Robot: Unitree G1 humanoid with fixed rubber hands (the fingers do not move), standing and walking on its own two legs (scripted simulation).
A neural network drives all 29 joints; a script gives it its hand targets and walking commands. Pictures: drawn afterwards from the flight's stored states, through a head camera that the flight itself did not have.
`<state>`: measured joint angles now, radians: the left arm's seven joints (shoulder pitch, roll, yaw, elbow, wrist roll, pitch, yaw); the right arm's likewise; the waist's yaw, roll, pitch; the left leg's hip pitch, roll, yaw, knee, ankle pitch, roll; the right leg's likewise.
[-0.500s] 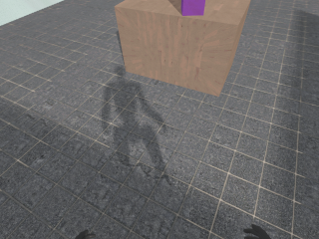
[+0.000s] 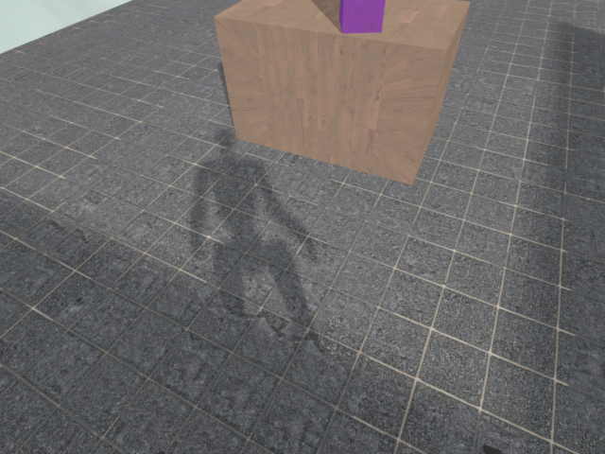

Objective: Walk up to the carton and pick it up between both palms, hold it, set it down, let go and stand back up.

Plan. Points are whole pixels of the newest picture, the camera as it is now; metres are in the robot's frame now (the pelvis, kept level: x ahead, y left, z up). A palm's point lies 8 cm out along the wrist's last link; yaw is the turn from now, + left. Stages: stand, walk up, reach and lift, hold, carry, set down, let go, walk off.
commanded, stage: stand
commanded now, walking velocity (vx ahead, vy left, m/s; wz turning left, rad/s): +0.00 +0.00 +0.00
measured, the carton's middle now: out of the picture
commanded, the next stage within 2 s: walk up in 0.74 s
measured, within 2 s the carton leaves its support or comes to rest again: neither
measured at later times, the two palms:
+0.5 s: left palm out of the picture +0.09 +0.25 -0.10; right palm out of the picture +0.08 -0.24 -0.10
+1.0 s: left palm out of the picture +0.08 +0.26 -0.11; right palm out of the picture +0.07 -0.25 -0.10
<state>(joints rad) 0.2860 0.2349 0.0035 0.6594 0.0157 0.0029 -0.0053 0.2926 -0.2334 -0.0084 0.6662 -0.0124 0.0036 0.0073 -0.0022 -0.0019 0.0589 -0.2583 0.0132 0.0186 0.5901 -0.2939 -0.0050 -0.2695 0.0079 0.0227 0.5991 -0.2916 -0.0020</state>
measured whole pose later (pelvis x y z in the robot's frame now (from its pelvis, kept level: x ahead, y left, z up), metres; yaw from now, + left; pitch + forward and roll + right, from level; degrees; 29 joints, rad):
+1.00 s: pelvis +0.01 +0.01 +0.00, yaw -4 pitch -1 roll +1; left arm 0.37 0.24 0.03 0.74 0.04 0.01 -0.03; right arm 0.34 -0.26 -0.01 0.70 -0.06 -0.03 0.02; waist 0.00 0.00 0.01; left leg -0.24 0.02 0.09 0.58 -0.40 0.05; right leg -0.35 0.01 0.04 0.76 -0.45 -0.02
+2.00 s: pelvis +0.43 -0.04 +0.00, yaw -23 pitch -2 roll +1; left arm 0.29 0.26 0.06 0.65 0.03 -0.03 -0.04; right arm 0.44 -0.30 -0.02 0.77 -0.04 -0.04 0.02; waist -0.08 0.01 0.06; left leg -0.11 0.05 0.23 0.51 -0.35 0.03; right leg -0.54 -0.05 -0.04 0.75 -0.22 -0.02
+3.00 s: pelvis +0.91 -0.06 -0.01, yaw -25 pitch -3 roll -1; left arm 0.34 0.23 0.01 0.65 0.05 -0.05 0.05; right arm 0.41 -0.32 -0.03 0.72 -0.05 0.06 0.06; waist -0.02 0.10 0.07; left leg -0.51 0.07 0.03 1.17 -0.41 -0.03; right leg -0.29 -0.04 -0.09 0.62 -0.29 -0.02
